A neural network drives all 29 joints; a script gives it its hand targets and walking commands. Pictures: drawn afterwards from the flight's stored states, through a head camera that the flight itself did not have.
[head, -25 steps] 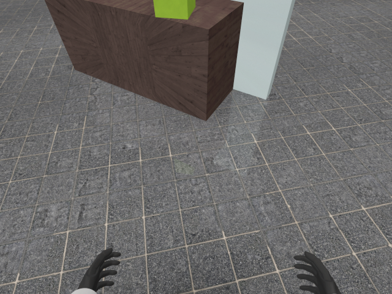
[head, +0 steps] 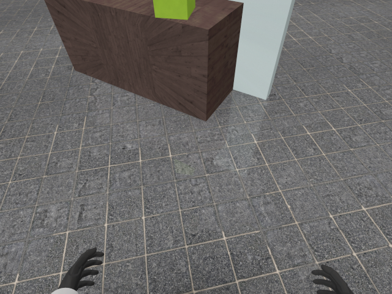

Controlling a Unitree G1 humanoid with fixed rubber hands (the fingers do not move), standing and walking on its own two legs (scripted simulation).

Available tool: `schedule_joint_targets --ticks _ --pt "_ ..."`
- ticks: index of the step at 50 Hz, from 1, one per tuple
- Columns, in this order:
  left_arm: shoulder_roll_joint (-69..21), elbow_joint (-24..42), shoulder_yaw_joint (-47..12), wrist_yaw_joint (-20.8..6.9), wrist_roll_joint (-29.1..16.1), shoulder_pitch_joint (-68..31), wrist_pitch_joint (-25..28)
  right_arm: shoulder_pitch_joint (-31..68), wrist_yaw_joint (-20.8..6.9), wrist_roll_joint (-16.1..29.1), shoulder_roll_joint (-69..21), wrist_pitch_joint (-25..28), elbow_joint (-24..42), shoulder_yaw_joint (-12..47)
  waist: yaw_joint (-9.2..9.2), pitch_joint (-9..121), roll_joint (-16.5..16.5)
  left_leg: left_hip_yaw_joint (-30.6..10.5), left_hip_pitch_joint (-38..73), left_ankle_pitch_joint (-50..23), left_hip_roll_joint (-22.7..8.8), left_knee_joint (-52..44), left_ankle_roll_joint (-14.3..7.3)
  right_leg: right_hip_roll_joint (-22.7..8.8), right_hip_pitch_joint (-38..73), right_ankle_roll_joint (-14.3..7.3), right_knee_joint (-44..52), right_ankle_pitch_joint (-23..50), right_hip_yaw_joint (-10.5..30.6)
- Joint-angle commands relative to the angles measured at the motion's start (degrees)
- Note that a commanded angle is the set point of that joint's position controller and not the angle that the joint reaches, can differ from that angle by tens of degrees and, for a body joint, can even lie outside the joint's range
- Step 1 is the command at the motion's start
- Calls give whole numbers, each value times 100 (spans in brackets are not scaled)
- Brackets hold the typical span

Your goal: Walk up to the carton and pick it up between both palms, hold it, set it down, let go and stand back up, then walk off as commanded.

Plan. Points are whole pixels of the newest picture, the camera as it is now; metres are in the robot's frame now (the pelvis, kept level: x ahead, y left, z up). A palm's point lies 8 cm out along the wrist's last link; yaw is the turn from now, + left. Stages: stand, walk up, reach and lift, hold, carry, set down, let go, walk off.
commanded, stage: stand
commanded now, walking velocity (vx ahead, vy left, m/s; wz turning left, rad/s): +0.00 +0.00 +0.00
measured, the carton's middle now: out of the picture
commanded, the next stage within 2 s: walk up in 1.08 s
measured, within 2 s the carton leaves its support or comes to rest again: neither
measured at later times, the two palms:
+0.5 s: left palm (68, 287) +0.15 +0.28 -0.06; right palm out of the picture +0.12 -0.28 -0.09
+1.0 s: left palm (68, 287) +0.15 +0.28 -0.06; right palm out of the picture +0.12 -0.28 -0.09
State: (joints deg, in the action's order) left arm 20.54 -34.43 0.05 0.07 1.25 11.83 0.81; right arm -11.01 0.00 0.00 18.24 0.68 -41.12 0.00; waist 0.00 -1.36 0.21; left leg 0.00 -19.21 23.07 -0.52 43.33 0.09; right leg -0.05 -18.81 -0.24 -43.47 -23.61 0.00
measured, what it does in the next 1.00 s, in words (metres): stands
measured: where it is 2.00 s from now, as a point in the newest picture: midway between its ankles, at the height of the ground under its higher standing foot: outside the picture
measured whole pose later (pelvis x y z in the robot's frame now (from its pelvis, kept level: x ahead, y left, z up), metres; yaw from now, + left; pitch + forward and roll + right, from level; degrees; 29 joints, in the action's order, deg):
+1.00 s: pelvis +0.00 +0.00 +0.00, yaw +0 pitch -1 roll +0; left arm 21.3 -34.4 0.0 0.1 1.3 11.8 0.8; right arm -11.0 0.0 0.0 18.8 0.8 -45.0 0.0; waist 0.0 -1.4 0.2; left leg 0.0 -19.2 23.1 -0.5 43.3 0.1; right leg 0.0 -18.8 -0.3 -43.5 -23.6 0.0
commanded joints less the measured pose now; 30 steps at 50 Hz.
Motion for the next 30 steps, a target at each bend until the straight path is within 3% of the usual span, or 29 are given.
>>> schedule_joint_targets --ticks 1,30 --pt "1059 91 419 61 30 -294 261 454 26 -186 1299 278 373 -496 -15 342 -42 -557 4 -1281 -443 -803 -449 -419 48 -425 667 1403 479" --pt "1136 -53 397 88 -4 -245 261 461 26 -142 1389 274 78 -478 -14 397 -8 -576 175 -1719 -449 -796 -465 -462 160 -454 689 1808 515"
